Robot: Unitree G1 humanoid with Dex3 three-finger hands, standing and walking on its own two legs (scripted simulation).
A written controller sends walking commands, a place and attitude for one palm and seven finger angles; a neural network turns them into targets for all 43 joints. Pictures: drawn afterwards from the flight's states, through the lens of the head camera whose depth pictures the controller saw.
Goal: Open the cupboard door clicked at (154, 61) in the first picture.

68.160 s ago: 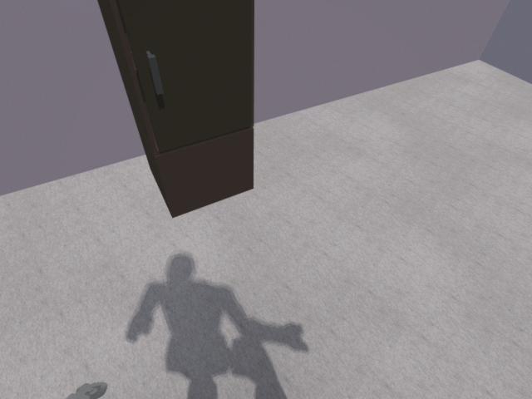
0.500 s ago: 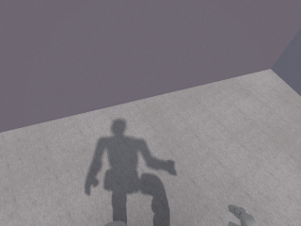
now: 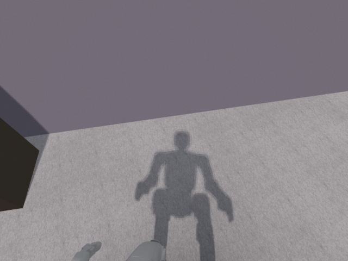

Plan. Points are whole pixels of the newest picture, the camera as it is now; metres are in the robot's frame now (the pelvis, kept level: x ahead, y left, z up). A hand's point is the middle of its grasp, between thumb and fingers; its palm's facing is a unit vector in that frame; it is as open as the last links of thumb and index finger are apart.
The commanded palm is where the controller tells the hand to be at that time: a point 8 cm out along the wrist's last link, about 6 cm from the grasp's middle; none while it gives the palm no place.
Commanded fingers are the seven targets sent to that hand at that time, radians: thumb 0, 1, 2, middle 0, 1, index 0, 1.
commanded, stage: turn to face it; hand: left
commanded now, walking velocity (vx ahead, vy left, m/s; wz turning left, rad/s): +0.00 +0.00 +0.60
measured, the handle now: out of the picture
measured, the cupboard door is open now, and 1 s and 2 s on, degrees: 61 61 61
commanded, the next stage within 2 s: take the last steps up to it in 1.78 s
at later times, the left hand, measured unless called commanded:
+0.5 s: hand out of the picture +0.00 +0.26 -0.17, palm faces +0.33 -0.91 -0.25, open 7.4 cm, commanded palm none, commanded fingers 0.00 0.90 0.90 -0.20 -0.30 -0.20 -0.30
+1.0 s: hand out of the picture +0.00 +0.17 -0.14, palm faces +0.57 -0.78 -0.27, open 7.3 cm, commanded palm none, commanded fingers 0.00 0.90 0.90 -0.20 -0.30 -0.20 -0.30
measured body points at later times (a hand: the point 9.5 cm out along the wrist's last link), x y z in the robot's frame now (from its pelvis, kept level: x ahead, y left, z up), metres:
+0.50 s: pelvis +0.00 +0.03 +0.00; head +0.05 +0.07 +0.44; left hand -0.01 +0.31 -0.15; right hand +0.19 -0.18 -0.13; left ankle -0.01 +0.13 -0.73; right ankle +0.02 -0.13 -0.65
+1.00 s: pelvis +0.04 -0.03 +0.01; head +0.10 -0.02 +0.45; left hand -0.03 +0.22 -0.12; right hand +0.24 -0.21 -0.15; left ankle -0.06 +0.09 -0.65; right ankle +0.06 -0.12 -0.73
